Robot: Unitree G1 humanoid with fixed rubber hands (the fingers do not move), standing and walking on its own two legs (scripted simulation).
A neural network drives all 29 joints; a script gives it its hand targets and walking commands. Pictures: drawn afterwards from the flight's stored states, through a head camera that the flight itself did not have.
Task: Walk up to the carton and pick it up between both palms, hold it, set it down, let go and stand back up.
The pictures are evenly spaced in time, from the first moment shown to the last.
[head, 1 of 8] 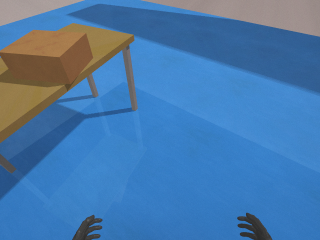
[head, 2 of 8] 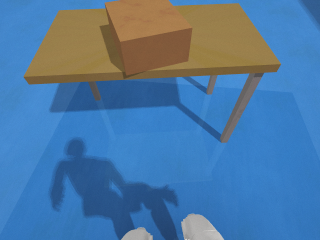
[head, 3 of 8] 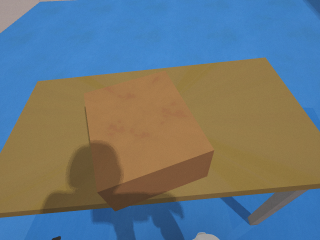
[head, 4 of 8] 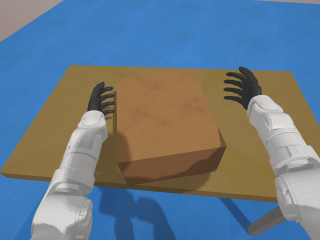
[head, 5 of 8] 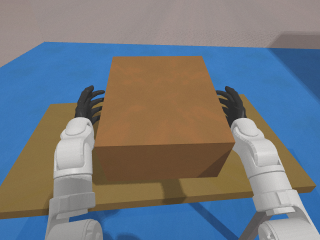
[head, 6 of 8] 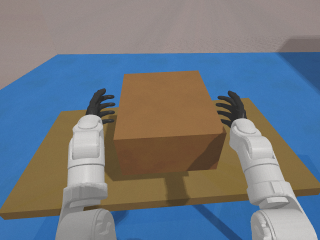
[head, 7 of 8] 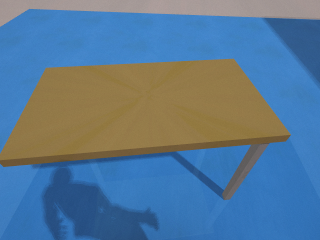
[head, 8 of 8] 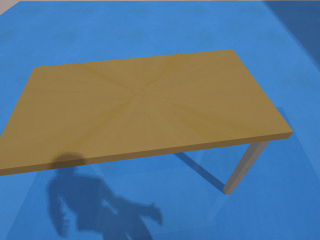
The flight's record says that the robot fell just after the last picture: no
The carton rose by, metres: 0.26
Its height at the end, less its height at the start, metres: -0.69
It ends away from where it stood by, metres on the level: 0.61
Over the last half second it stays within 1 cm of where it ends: yes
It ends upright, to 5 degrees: no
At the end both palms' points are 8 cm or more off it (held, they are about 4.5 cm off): yes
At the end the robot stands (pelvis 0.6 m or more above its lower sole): yes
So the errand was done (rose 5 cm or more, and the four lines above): no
